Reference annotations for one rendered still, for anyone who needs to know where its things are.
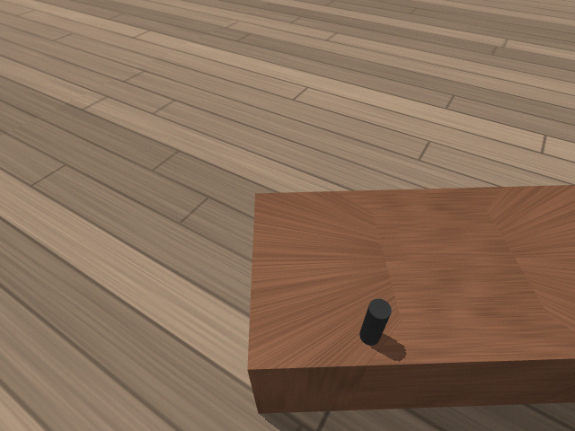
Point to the can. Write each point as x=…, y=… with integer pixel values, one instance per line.
x=378, y=313

